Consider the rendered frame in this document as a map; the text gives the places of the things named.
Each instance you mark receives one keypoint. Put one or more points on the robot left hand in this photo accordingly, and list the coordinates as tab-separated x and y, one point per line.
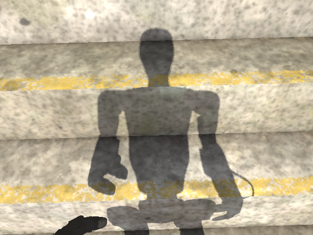
81	225

